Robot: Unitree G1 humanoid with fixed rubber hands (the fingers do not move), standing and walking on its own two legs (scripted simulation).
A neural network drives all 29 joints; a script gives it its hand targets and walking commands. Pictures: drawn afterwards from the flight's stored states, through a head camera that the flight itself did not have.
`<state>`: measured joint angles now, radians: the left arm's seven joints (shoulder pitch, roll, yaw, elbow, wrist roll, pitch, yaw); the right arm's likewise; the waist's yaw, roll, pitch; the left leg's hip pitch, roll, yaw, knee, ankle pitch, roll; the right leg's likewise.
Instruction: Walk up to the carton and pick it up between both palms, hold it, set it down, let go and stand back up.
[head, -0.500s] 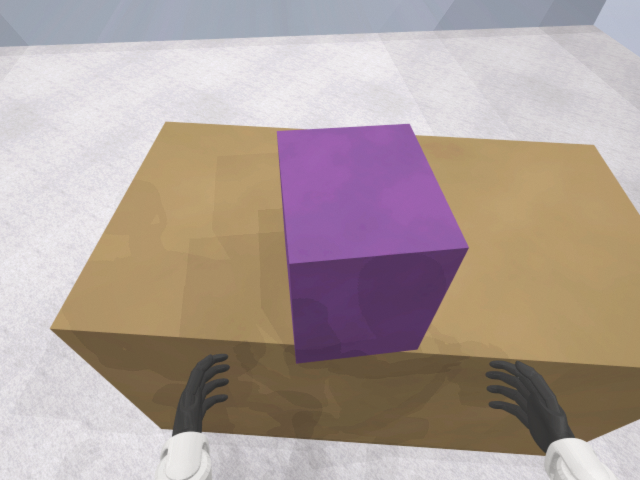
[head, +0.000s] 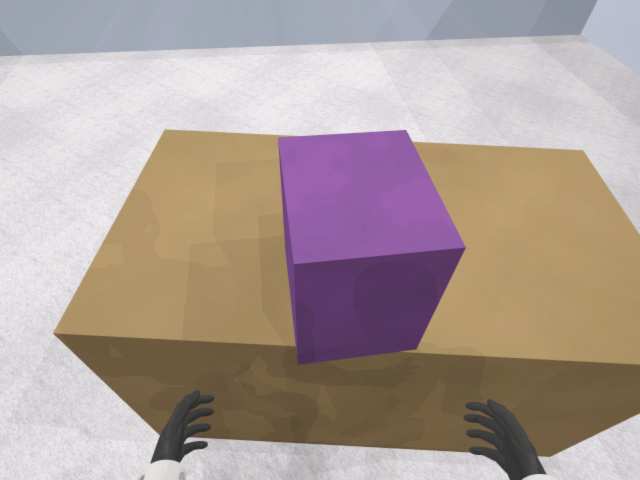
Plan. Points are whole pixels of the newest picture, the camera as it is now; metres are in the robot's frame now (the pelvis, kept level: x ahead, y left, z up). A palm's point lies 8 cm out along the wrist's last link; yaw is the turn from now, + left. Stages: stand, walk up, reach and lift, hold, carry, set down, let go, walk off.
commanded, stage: let go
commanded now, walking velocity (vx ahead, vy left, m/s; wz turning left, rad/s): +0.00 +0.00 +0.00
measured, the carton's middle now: (351, 249) +0.45 -0.02 +0.00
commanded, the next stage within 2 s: stand in 0.52 s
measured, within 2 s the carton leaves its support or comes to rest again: neither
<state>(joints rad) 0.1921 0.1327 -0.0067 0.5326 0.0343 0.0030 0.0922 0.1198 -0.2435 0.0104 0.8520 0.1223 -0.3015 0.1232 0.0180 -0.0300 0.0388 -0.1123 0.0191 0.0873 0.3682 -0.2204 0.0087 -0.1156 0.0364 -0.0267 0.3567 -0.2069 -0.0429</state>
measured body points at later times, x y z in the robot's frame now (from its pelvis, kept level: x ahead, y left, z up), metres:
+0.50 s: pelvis +0.00 +0.01 +0.00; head +0.01 +0.02 +0.45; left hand +0.16 +0.25 -0.09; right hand +0.16 -0.21 -0.10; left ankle -0.01 +0.11 -0.75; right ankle -0.01 -0.09 -0.75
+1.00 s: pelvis -0.03 +0.02 +0.00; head -0.05 +0.03 +0.45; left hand +0.04 +0.27 -0.13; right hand +0.05 -0.24 -0.12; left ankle -0.01 +0.11 -0.75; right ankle -0.01 -0.09 -0.75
